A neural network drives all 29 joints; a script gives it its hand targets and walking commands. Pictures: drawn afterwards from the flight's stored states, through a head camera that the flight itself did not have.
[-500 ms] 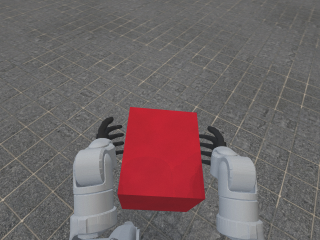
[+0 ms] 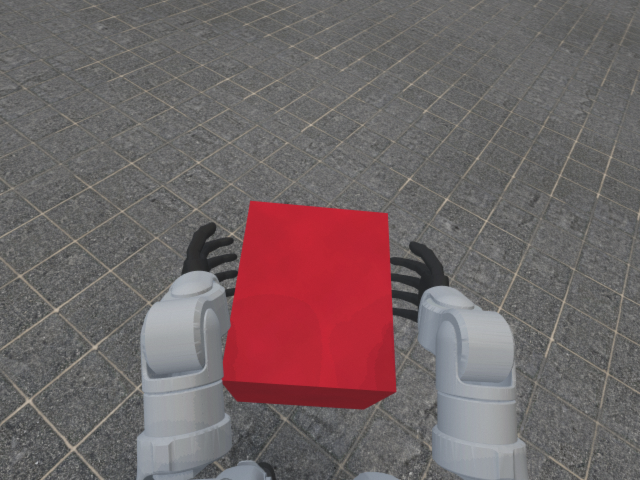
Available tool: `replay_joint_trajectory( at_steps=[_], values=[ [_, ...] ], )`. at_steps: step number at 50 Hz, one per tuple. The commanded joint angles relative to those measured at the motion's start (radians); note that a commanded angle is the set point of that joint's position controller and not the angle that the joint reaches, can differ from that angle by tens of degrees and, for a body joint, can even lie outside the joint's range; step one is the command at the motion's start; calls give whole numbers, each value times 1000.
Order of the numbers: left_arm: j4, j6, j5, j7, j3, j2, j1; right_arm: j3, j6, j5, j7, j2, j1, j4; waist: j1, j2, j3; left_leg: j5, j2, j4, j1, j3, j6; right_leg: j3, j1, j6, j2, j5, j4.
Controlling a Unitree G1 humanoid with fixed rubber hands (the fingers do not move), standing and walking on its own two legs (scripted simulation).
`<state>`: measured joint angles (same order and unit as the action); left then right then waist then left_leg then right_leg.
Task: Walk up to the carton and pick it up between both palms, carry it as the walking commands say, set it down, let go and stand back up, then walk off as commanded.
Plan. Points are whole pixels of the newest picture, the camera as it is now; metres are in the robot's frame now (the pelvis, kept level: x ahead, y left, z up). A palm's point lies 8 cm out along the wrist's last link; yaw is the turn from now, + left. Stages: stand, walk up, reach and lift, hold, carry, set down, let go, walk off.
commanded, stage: carry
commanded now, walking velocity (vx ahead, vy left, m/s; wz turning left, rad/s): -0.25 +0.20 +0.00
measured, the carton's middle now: (309, 310) +0.34 +0.02 -0.01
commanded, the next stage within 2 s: none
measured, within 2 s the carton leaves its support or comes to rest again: neither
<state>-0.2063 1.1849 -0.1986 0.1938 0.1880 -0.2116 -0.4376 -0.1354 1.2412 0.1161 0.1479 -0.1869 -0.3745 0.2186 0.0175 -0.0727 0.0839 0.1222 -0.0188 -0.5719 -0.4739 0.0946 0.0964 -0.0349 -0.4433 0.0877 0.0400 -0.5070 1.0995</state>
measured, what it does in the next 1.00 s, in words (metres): walks backwards: right foot, then left foot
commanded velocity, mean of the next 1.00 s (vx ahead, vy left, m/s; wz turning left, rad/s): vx -0.25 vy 0.20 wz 0.00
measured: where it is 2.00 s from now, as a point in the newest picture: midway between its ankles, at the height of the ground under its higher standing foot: outside the picture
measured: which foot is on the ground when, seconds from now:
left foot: down 0.00-0.14, up 0.16-0.42, down 0.44-0.82, up 0.84-1.00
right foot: up 0.00-0.12, down 0.14-0.44, up 0.46-0.78, down 0.80-1.00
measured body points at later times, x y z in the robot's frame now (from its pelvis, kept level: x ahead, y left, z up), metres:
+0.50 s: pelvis -0.21 +0.11 +0.00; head -0.15 +0.13 +0.45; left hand +0.12 +0.26 +0.07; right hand +0.11 -0.01 +0.06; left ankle -0.17 +0.23 -0.72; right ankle -0.14 -0.08 -0.70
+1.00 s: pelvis -0.41 +0.19 +0.01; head -0.38 +0.16 +0.46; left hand -0.08 +0.31 +0.10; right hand -0.11 +0.04 +0.07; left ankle -0.38 +0.33 -0.65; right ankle -0.38 +0.05 -0.72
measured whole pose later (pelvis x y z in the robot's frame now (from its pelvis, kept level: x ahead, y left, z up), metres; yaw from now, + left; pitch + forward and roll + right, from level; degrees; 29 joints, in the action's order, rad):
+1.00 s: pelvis -0.41 +0.19 +0.01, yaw +0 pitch +2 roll +4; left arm -0.17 1.21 -0.20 0.13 0.18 -0.21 -0.42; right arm -0.12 1.29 0.15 0.17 -0.17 -0.34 0.22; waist -0.01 -0.03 0.02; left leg 0.31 -0.02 -1.02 -0.58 0.03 0.02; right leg -0.05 -0.38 0.03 0.17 -0.25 0.60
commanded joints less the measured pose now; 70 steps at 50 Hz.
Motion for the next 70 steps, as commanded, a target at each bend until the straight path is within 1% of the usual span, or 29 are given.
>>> replay_joint_trajectory(
  at_steps=[1, 6, 7, 9, 11, 13, 16, 19, 22, 23, 24, 29, 33, 38, 40, 41, 42, 43, 44, 46, 49, 52, 56, 58, 59, 60, 62, 66, 70],
  values=[
    [18, 62, 525, -328, -775, -1034, -345, 634, -30, -399, -288, -965, -483, 109, -14, 305, -491, 112, 252, 350, 327, -246, 26, -80, 42, -88, -3, -62, -180],
    [42, 68, 521, -344, -747, -1054, -300, 669, -14, -399, -289, -990, -507, 124, 13, 302, -548, 179, 160, 463, 275, -96, -150, -182, 406, -152, -12, 73, -764],
    [45, 66, 515, -348, -740, -1052, -270, 677, -12, -395, -287, -987, -490, 128, 17, 181, -535, 189, 92, 399, 165, -29, -211, -92, 517, -158, 66, 80, -811],
    [58, 53, 498, -361, -718, -1090, -258, 718, -16, -418, -287, -982, -604, 208, 11, -319, -467, 322, 28, -256, 28, -100, -156, 482, 218, -322, 550, 115, -875],
    [18, 66, 523, -369, -732, -1079, -305, 726, -22, -431, -278, -1001, -653, 220, -1, -84, -363, 254, 53, -577, -81, -211, -117, 305, 88, -303, 490, 297, -821],
    [47, 74, 500, -365, -723, -1057, -288, 723, -17, -429, -279, -996, -579, 136, -12, -12, -399, 227, 50, -571, -87, -231, -97, 148, 168, -222, 376, 577, -684],
    [93, 72, 485, -368, -669, -1020, -255, 741, -9, -447, -269, -986, -592, 134, -10, -187, -435, 304, 21, -306, -109, -90, -94, 97, 375, -177, 303, 1149, -571],
    [110, 63, 470, -360, -670, -1024, -217, 752, -4, -468, -270, -975, -591, 147, 0, -279, -483, 307, 23, -25, -21, -24, -102, 91, 455, -159, 286, 1279, -551],
    [77, 44, 482, -351, -700, -1034, -213, 756, -18, -484, -283, -978, -608, 200, -21, -80, -584, -144, 142, 234, 363, -61, -88, 21, 206, -70, 204, 750, -423],
    [32, 36, 486, -344, -718, -1033, -226, 757, -27, -485, -286, -987, -593, 222, -20, 170, -622, -709, 310, 137, 534, -221, -31, -19, -36, -50, 131, 73, -293],
    [3, 32, 504, -341, -742, -1037, -266, 741, -37, -478, -286, -983, -567, 211, -13, 413, -640, -1107, 420, 36, 568, -275, 53, -82, -169, -45, 47, -242, -98],
    [-43, 27, 558, -336, -783, -1084, -354, 674, -44, -444, -282, -982, -552, 206, -27, 268, -603, -507, 255, 86, 435, -121, 82, -10, -163, -56, 34, -37, 128],
    [19, 45, 542, -343, -767, -1050, -361, 643, -37, -411, -281, -970, -514, 122, -22, 289, -497, 49, 255, 242, 291, -201, 79, -60, -51, -65, 14, -28, -42],
    [108, 70, 525, -355, -730, -1036, -296, 660, -19, -395, -278, -964, -518, 101, -7, 339, -494, 267, 248, 412, 195, -214, 8, -130, 222, -137, -10, -45, -437],
    [116, 71, 526, -363, -707, -1040, -283, 674, -15, -399, -274, -972, -515, 107, 8, 218, -499, 277, 155, 346, 136, -103, -101, -91, 406, -146, 38, 96, -775],
    [125, 68, 517, -368, -694, -1043, -254, 691, -16, -403, -272, -967, -542, 143, 11, -25, -475, 240, 87, 161, -4, -54, -134, 150, 471, -174, 218, 19, -836],
    [124, 58, 500, -373, -681, -1075, -242, 715, -15, -422, -274, -967, -619, 187, 10, -341, -456, 363, 9, -212, -46, -47, -158, 504, 243, -307, 532, 49, -889],
    [90, 49, 496, -374, -688, -1083, -241, 746, -21, -441, -276, -1004, -676, 236, 4, -270, -373, 324, 69, -470, -101, -211, -118, 483, 97, -352, 581, 332, -864],
    [56, 57, 521, -376, -711, -1074, -294, 730, -25, -443, -274, -1007, -671, 202, 3, -96, -344, 277, 47, -593, -121, -213, -108, 366, 81, -315, 512, 347, -836],
    [64, 62, 510, -377, -705, -1064, -299, 736, -24, -454, -271, -1008, -638, 150, -4, 32, -381, 216, 17, -635, -147, -239, -99, 190, 170, -225, 372, 576, -692],
    [86, 59, 502, -377, -664, -1029, -267, 753, -21, -462, -253, -993, -633, 173, -7, -139, -448, 293, -5, -450, -174, -115, -106, 125, 392, -187, 302, 1128, -579],
    [82, 49, 495, -372, -647, -1019, -223, 770, -19, -481, -241, -991, -635, 213, -3, -242, -521, 360, 7, -271, -117, -72, -114, 149, 496, -180, 296, 1288, -565],
    [13, 27, 500, -354, -696, -1023, -230, 769, -24, -493, -251, -1003, -583, 225, -19, -277, -583, 148, 35, 188, 130, -13, -97, 88, 445, -120, 269, 1085, -529],
    [-38, 16, 507, -342, -730, -1022, -280, 754, -36, -493, -267, -1012, -586, 234, -30, 105, -654, -265, 230, 216, 470, -185, -47, 25, 69, -68, 169, 283, -390],
    [-59, 12, 510, -336, -749, -1031, -294, 746, -43, -490, -273, -1021, -575, 232, -14, 405, -632, -798, 401, 108, 553, -357, 30, -77, -193, -39, 58, -191, -167],
    [-111, 5, 538, -331, -789, -1051, -344, 718, -50, -491, -277, -1028, -529, 214, -31, 446, -635, -973, 389, 63, 503, -256, 84, -12, -184, -60, 46, -236, 13],
    [-99, 4, 542, -330, -801, -1079, -340, 704, -45, -477, -282, -1035, -522, 192, -31, 306, -604, -739, 307, 71, 422, -194, 80, 20, -176, -69, 35, -116, 172],
    [-64, 22, 553, -332, -791, -1045, -371, 642, -38, -425, -283, -990, -465, 114, -25, 287, -557, -439, 225, 94, 407, -136, 85, -24, -146, -50, 20, -17, 86],
    [-16, 42, 539, -337, -778, -1016, -367, 645, -32, -415, -284, -987, -483, 88, -21, 295, -493, 132, 279, 272, 298, -266, 70, -56, -20, -64, 2, -30, -88]
  ],
)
